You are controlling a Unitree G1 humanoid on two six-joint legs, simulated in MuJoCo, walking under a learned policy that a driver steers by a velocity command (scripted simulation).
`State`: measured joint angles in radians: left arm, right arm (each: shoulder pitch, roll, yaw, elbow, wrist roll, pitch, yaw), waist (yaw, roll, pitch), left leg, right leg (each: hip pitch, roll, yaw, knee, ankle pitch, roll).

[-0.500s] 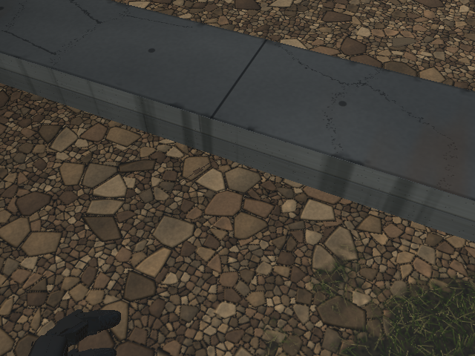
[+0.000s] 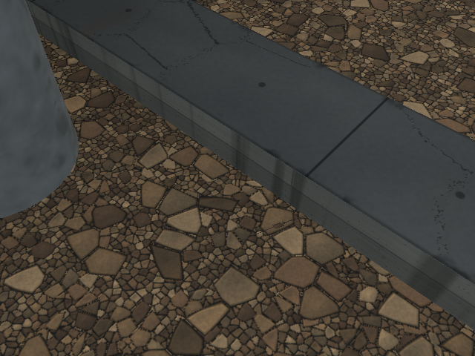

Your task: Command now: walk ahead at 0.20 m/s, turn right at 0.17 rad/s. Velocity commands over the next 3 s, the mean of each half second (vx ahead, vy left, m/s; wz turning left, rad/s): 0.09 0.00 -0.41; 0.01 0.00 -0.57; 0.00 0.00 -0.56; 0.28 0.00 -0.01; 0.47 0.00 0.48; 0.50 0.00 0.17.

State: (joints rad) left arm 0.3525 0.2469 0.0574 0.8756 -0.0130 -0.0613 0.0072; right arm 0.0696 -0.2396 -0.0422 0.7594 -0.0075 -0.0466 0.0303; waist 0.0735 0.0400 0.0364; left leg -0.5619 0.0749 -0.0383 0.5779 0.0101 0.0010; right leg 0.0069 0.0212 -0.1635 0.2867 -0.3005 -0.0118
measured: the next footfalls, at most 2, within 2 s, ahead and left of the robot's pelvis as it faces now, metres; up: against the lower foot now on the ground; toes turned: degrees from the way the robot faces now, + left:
left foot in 0.04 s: +0.20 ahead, +0.13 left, +0.00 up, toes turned +0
right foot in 0.46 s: +0.11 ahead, -0.12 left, +0.00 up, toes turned -18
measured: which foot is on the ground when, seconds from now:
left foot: up 0.00-0.02, down 0.04-0.46, up 0.48-0.94, down 0.96-1.00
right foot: down 0.00-0.06, up 0.08-0.44, down 0.46-0.94, up 0.96-1.00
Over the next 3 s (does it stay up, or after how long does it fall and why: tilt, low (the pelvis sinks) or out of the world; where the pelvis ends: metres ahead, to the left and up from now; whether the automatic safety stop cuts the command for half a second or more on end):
stays up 0.52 -0.39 0.00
